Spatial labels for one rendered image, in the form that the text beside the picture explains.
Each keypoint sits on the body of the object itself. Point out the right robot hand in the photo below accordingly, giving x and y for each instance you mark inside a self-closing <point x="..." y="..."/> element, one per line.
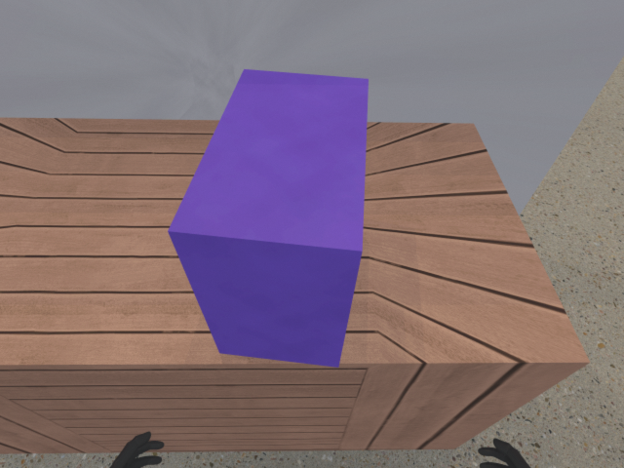
<point x="504" y="452"/>

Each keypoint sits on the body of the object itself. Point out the carton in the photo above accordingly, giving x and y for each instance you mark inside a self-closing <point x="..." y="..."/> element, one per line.
<point x="270" y="230"/>

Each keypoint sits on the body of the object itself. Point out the pedestal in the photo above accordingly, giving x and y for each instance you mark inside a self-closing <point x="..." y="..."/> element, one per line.
<point x="454" y="322"/>

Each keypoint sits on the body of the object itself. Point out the left robot hand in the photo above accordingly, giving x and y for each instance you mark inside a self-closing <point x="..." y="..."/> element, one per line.
<point x="138" y="445"/>

